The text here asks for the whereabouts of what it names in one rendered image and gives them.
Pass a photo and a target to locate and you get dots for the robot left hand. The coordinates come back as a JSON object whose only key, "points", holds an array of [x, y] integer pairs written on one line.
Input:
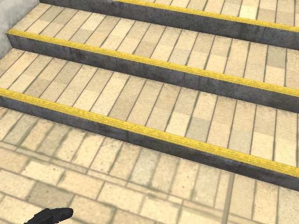
{"points": [[51, 216]]}

